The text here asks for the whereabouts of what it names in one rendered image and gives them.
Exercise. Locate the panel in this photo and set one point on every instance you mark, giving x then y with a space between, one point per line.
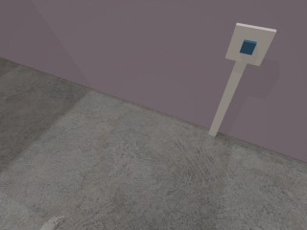
263 38

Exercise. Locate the robot left hand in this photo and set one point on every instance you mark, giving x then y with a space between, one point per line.
53 223

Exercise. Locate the button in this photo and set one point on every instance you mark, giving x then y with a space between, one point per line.
248 47

